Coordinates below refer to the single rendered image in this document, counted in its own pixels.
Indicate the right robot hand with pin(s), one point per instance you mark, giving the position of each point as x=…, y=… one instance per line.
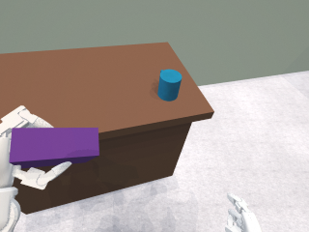
x=246, y=220

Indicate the table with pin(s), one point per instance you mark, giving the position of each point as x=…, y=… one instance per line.
x=115, y=89

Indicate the left robot hand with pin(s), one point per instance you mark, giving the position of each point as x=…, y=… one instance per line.
x=21, y=118

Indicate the sponge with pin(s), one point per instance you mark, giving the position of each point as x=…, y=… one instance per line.
x=40, y=147

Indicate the robot left forearm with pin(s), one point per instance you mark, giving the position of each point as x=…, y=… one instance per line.
x=9, y=209

